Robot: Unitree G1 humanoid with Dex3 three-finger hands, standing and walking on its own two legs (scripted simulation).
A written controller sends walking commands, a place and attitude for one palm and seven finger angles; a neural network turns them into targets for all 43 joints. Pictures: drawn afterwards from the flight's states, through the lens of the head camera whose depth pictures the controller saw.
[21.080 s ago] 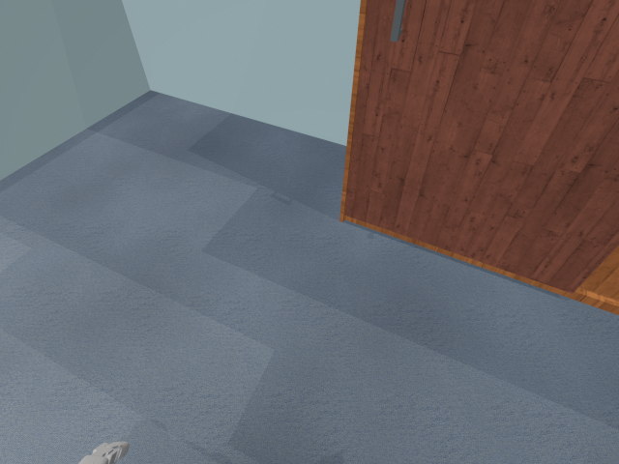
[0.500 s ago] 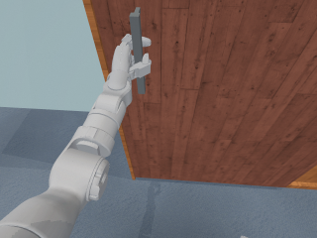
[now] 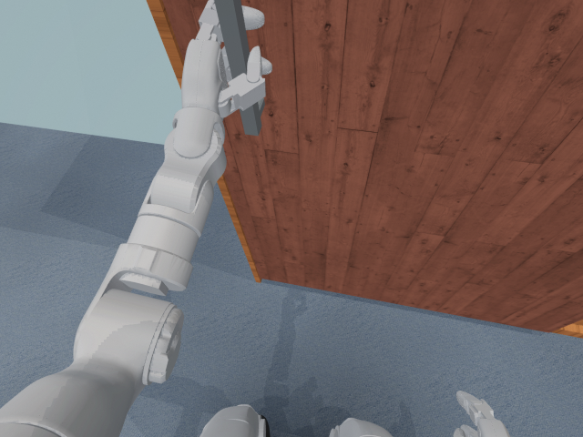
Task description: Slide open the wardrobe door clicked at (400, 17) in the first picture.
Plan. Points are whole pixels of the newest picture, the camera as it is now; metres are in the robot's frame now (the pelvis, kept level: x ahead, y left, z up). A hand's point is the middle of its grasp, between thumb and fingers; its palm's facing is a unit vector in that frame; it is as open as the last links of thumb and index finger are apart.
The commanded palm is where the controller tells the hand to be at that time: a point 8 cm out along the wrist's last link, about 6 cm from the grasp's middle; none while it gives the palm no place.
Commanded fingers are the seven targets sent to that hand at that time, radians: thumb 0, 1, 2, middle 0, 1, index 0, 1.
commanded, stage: step sideways, sliding the door along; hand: left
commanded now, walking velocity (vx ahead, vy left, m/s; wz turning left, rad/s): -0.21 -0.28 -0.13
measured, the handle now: (244, 52) +0.53 +0.11 +0.19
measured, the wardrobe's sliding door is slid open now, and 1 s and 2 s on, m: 0.00 0.11 0.26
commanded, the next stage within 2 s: none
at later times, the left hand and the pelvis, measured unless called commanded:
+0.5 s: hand (283, 79) +0.48 +0.06 +0.19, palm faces +0.30 -0.95 -0.05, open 6.5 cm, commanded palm +0.45 +0.01 +0.19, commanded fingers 0.00 0.90 0.90 -0.45 -1.40 -0.45 -1.40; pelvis +0.08 -0.14 +0.00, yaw +7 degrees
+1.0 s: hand (357, 89) +0.47 -0.03 +0.19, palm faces +0.23 -0.97 +0.06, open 7.0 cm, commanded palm +0.43 -0.08 +0.19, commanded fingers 0.00 0.90 0.90 -0.45 -1.40 -0.45 -1.40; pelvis +0.19 -0.16 +0.00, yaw +4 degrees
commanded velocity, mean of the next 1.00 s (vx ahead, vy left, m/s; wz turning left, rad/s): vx -0.16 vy -0.07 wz -0.30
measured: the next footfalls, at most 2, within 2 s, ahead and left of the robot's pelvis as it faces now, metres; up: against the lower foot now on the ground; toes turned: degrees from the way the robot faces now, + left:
right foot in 0.22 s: +0.14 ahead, -0.23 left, +0.00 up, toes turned +1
left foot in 0.40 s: +0.06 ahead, +0.05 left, +0.00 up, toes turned +16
